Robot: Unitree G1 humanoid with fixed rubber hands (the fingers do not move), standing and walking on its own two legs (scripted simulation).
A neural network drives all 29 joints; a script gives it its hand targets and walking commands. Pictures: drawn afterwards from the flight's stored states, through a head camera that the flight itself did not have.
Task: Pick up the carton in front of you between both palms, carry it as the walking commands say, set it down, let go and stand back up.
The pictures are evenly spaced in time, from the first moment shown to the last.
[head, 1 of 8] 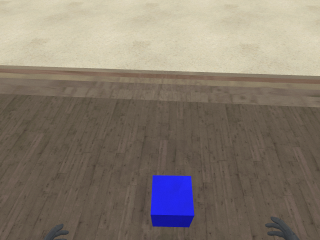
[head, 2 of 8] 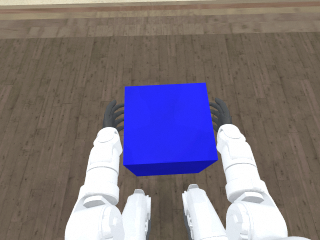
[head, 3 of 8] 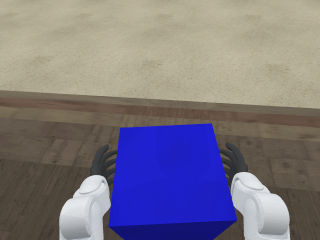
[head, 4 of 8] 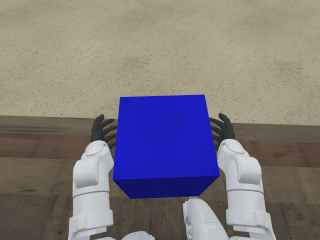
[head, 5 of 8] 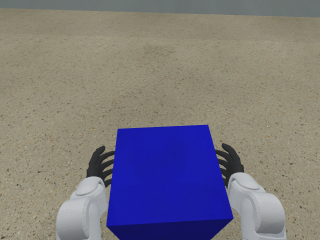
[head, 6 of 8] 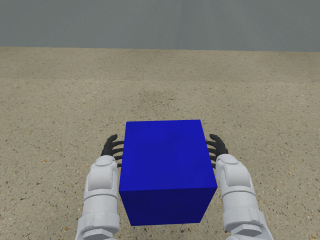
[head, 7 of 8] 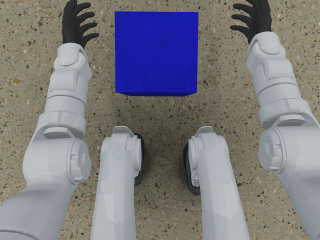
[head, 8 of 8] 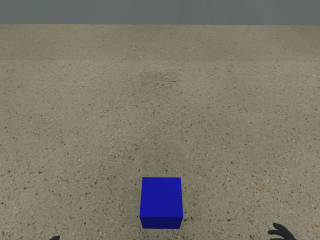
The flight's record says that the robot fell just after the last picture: no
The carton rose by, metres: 0.69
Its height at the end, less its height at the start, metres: -0.94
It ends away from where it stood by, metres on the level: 4.89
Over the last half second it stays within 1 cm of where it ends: yes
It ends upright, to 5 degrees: yes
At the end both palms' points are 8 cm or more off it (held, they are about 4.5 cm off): yes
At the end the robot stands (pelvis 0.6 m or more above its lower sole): yes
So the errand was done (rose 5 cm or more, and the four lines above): yes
